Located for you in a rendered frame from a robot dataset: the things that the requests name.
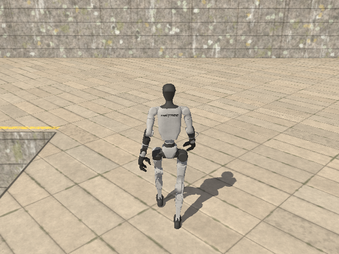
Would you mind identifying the robot left shin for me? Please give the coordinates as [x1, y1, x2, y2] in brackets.
[154, 168, 163, 199]

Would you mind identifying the robot left hand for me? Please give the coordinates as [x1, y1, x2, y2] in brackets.
[138, 156, 151, 172]

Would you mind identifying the robot left forearm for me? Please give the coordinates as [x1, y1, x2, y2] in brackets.
[139, 129, 150, 157]

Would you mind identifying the robot right forearm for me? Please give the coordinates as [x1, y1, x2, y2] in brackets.
[188, 126, 195, 143]

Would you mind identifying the right robot upper arm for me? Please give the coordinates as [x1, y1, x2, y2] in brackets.
[180, 106, 194, 134]

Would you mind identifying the robot head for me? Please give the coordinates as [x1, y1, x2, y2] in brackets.
[160, 84, 178, 109]

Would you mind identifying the left robot upper arm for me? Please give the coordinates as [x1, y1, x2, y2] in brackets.
[145, 106, 158, 137]

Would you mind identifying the robot right hand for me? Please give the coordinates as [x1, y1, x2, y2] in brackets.
[183, 141, 195, 151]

